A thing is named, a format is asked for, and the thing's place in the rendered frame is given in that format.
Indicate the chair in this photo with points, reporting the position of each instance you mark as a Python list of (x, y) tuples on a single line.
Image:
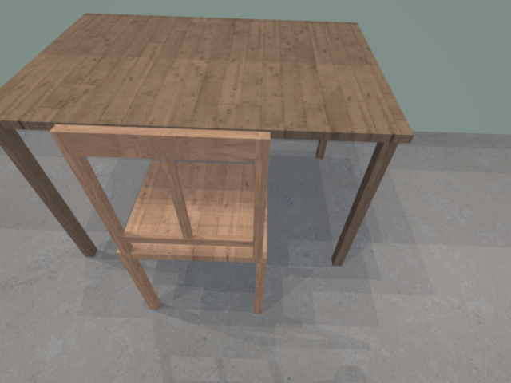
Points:
[(184, 210)]

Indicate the table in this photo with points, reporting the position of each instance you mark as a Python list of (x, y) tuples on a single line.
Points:
[(299, 80)]

